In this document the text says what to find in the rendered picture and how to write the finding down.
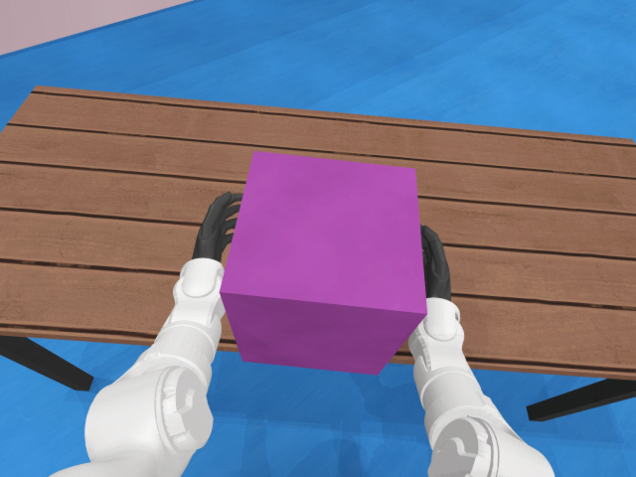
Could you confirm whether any left robot upper arm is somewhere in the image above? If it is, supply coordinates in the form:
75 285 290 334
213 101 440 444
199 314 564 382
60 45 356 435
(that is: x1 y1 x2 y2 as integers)
49 366 213 477

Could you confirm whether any robot left forearm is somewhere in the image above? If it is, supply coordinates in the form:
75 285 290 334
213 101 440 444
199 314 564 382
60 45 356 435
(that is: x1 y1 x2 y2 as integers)
84 258 226 459

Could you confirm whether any robot right forearm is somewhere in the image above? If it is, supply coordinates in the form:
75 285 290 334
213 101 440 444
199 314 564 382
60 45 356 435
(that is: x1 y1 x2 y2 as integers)
408 298 527 451

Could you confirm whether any right robot upper arm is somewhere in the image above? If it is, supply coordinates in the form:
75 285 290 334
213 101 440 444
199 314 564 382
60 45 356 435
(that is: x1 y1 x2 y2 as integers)
427 416 555 477

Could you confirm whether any left robot hand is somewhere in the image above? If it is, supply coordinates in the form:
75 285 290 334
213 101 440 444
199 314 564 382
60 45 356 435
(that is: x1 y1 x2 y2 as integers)
192 192 243 262

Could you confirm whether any table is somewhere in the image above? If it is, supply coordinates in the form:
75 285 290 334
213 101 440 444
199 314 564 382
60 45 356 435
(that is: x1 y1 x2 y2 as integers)
0 85 636 421

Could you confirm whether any right robot hand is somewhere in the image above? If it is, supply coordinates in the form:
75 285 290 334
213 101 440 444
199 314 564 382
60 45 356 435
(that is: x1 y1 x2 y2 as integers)
420 225 451 302

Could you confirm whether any carton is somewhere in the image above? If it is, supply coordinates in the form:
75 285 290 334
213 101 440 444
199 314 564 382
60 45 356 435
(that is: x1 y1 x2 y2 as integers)
220 151 427 375

